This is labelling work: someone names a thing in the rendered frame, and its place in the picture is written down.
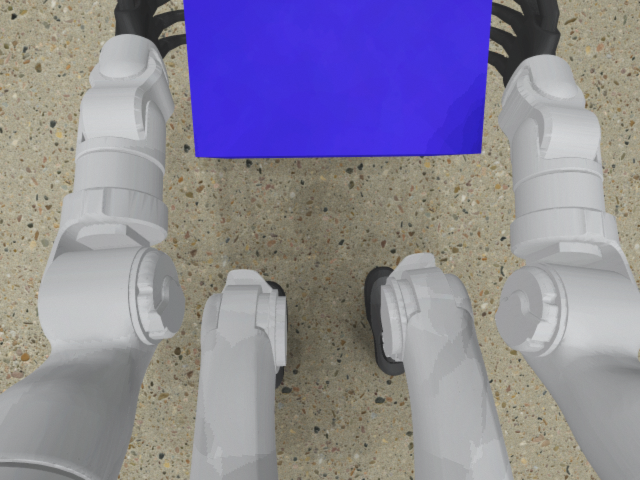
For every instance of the robot left thigh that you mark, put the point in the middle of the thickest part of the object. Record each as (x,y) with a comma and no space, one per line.
(234,436)

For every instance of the right robot hand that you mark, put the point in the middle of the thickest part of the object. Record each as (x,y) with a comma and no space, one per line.
(536,34)

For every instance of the left robot upper arm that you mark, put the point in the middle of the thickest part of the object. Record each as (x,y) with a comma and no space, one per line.
(104,313)

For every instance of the robot left forearm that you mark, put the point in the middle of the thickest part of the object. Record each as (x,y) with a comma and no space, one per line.
(117,198)

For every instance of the left robot hand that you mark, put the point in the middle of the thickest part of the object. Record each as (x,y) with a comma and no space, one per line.
(136,17)

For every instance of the robot right shin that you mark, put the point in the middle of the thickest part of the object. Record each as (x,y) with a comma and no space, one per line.
(426,260)

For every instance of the robot right forearm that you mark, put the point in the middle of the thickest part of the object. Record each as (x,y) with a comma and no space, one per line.
(557,173)

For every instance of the carton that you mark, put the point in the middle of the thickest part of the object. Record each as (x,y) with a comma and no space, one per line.
(337,78)

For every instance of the right robot upper arm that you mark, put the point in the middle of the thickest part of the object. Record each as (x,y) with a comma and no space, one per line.
(579,330)

